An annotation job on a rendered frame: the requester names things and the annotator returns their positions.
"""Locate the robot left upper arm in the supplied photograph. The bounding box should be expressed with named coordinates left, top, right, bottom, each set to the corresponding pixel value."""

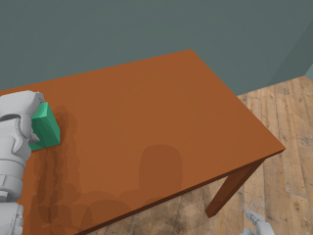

left=0, top=202, right=23, bottom=235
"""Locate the sponge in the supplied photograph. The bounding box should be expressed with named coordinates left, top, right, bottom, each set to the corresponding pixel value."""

left=28, top=102, right=61, bottom=151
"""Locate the robot right hand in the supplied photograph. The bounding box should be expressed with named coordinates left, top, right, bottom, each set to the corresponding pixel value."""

left=240, top=210, right=275, bottom=235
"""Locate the left robot forearm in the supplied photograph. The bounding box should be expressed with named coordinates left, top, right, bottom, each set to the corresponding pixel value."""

left=0, top=111, right=32, bottom=203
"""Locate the robot left hand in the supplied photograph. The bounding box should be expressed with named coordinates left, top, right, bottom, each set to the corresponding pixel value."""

left=0, top=90, right=45, bottom=144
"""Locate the table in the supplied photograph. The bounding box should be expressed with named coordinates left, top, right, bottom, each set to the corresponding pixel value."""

left=0, top=49, right=286, bottom=235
